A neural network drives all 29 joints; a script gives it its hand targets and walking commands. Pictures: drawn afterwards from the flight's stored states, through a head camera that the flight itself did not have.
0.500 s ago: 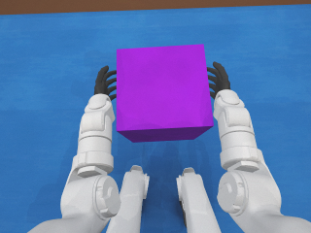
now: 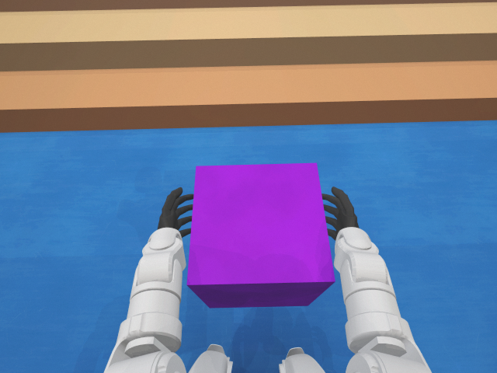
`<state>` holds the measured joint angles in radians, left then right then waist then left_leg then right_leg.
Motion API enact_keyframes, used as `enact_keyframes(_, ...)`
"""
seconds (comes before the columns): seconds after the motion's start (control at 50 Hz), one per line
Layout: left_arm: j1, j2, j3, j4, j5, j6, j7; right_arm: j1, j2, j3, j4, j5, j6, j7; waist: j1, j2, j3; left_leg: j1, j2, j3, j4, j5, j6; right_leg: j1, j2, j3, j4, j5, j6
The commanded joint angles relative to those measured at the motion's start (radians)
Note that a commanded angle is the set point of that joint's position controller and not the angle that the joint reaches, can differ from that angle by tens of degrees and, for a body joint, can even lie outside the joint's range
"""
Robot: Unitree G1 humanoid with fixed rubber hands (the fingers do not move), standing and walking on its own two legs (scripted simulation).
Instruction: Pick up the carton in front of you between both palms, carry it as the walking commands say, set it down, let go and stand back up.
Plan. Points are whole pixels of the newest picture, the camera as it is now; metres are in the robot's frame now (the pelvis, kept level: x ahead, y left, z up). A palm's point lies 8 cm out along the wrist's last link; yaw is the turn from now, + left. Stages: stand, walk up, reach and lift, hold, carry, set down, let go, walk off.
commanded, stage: reach and lift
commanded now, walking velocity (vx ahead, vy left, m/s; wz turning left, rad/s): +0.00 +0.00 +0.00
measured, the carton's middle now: (257, 243) +0.36 +0.00 -0.10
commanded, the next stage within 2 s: hold in 1.34 s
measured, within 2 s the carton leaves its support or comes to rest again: neither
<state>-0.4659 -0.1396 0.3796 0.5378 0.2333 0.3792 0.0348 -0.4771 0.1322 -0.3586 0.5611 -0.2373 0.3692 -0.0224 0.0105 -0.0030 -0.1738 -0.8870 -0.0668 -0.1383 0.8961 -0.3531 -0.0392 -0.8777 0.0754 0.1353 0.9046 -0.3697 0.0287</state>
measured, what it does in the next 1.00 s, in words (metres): rises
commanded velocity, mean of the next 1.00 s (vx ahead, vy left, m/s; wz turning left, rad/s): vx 0.00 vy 0.00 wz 0.00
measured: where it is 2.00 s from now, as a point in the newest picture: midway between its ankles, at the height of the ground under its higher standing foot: outside the picture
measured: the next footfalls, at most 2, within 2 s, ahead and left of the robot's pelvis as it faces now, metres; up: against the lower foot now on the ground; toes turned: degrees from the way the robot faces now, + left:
none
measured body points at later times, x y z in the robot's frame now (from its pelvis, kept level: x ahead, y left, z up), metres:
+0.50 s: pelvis +0.02 +0.00 +0.06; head -0.02 +0.00 +0.51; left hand +0.32 +0.15 +0.07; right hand +0.32 -0.15 +0.07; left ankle +0.04 +0.14 -0.68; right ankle +0.03 -0.13 -0.68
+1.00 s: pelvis +0.02 +0.00 +0.06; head +0.00 +0.00 +0.51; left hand +0.33 +0.15 +0.08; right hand +0.33 -0.15 +0.08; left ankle +0.04 +0.14 -0.68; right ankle +0.03 -0.13 -0.68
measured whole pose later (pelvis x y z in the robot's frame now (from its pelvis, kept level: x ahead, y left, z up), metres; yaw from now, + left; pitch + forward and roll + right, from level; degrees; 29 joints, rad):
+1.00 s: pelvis +0.02 +0.00 +0.06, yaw +0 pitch -4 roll +0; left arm -0.30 -0.16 0.27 0.34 0.30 0.65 0.00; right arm -0.29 0.16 -0.26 0.34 -0.29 0.65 0.01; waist 0.00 0.00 -0.01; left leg -0.14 -0.04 -0.14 0.40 -0.20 -0.02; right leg -0.13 0.04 0.14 0.41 -0.21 0.02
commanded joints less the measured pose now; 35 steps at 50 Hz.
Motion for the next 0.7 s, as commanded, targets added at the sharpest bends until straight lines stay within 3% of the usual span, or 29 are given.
enact_keyframes(0.0, -0.478, -1.027, -0.61, 0.042, -0.155, 0.0, -0.255, -0.472, 1.035, 0.588, 0.029, 0.152, 0.0, 0.246, -0.001, -0.001, -0.488, 0.417, -0.056, 0.082, -0.172, 0.301, 0.021, 0.38, 0.049, -0.073, -0.187, 0.305, -0.016)
enact_keyframes(0.24, -0.275, -1.007, -0.723, -0.12, -0.197, 0.125, -0.264, -0.268, 1.007, 0.697, -0.152, 0.201, 0.128, 0.254, -0.008, 0.008, -0.255, 0.729, -0.035, 0.063, -0.429, 0.418, 0.016, 0.68, 0.03, -0.063, -0.442, 0.416, -0.01)
enact_keyframes(0.36, -0.24, -0.977, -0.67, -0.129, -0.181, 0.203, -0.275, -0.234, 0.982, 0.646, -0.163, 0.185, 0.208, 0.264, -0.012, 0.004, -0.065, 0.755, -0.031, 0.066, -0.512, 0.276, 0.023, 0.702, 0.022, -0.066, -0.524, 0.281, -0.015)
enact_keyframes(0.44, -0.304, -0.974, -0.608, -0.096, -0.154, 0.215, -0.288, -0.3, 0.975, 0.59, -0.129, 0.161, 0.22, 0.278, -0.006, 0.005, 0.005, 0.738, -0.026, 0.077, -0.524, 0.168, 0.029, 0.68, 0.018, -0.075, -0.535, 0.167, -0.022)
enact_keyframes(0.54, -0.403, -1.006, -0.628, -0.117, -0.171, 0.207, -0.3, -0.395, 1.007, 0.611, -0.148, 0.173, 0.211, 0.288, -0.009, 0.004, -0.065, 0.765, -0.024, 0.081, -0.505, 0.168, 0.031, 0.7, 0.017, -0.079, -0.52, 0.164, -0.024)
enact_keyframes(0.68, -0.409, -0.999, -0.633, -0.118, -0.167, 0.216, -0.299, -0.401, 1.0, 0.615, -0.154, 0.17, 0.219, 0.285, -0.011, 0.002, -0.088, 0.791, -0.027, 0.082, -0.513, 0.183, 0.028, 0.724, 0.018, -0.08, -0.528, 0.183, -0.021)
